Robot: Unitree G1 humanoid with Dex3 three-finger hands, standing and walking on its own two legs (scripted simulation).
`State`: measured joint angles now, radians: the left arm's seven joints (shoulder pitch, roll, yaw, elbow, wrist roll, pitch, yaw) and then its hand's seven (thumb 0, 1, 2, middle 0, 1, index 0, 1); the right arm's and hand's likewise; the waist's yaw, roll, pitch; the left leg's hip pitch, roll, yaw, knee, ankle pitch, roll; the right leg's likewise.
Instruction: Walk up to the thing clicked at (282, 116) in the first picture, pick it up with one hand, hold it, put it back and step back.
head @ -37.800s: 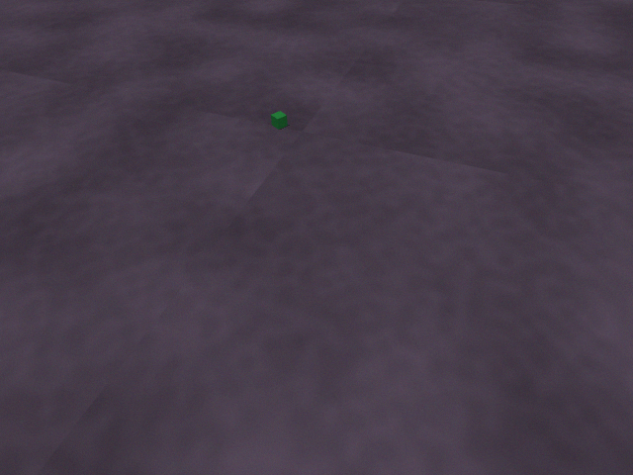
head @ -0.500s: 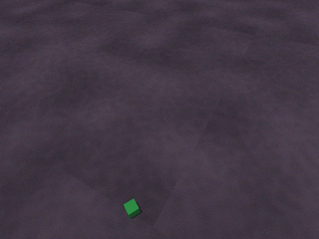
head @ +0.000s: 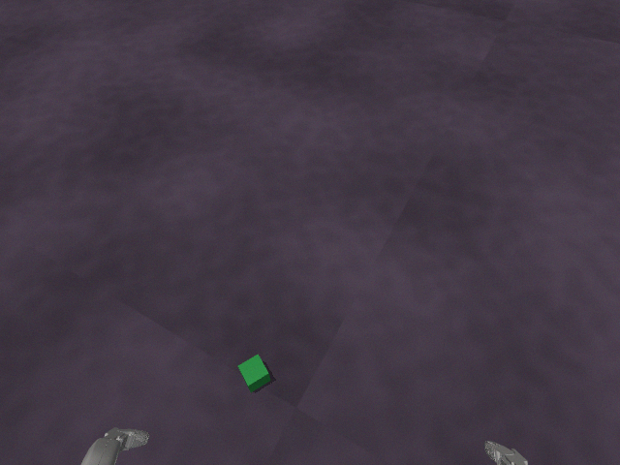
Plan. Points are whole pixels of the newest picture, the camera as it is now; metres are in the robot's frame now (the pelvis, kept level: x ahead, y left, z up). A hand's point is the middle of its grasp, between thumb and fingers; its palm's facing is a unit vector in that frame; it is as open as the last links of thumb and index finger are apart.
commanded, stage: rise first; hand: left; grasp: from above
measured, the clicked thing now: (254, 373) +0.48 +0.18 -0.72
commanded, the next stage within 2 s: none
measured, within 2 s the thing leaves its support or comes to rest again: neither
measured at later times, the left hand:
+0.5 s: hand out of the picture +0.14 +0.25 -0.21, palm faces -0.19 -0.82 -0.54, open 13.1 cm
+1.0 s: hand (185, 439) +0.25 +0.27 -0.38, palm faces -0.34 -0.32 -0.88, open 13.2 cm
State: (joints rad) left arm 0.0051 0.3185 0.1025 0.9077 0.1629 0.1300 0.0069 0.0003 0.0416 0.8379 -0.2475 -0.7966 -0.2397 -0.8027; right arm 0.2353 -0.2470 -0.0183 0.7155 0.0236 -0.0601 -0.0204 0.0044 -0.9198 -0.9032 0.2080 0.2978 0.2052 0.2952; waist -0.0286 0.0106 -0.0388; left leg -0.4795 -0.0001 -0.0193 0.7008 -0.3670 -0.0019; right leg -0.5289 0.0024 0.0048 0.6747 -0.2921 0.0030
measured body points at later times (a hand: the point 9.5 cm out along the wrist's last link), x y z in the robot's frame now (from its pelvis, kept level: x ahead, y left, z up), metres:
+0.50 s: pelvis +0.00 +0.01 -0.07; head +0.11 +0.02 +0.37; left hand +0.15 +0.30 -0.17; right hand +0.18 -0.23 -0.16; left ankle -0.01 +0.12 -0.72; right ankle +0.03 -0.12 -0.72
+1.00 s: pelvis -0.06 -0.01 -0.23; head +0.12 +0.00 +0.18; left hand +0.26 +0.28 -0.33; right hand +0.12 -0.27 -0.36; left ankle -0.01 +0.12 -0.72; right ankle +0.02 -0.12 -0.72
